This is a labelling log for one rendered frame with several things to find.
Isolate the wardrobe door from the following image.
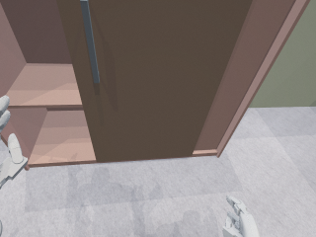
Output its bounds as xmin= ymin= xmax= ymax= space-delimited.
xmin=195 ymin=0 xmax=296 ymax=151
xmin=56 ymin=0 xmax=253 ymax=162

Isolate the handle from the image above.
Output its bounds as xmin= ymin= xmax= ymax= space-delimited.
xmin=80 ymin=0 xmax=100 ymax=84

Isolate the left robot hand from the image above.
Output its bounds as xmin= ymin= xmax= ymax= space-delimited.
xmin=0 ymin=95 xmax=28 ymax=190

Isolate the right robot hand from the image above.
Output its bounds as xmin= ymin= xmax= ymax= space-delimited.
xmin=222 ymin=195 xmax=261 ymax=237

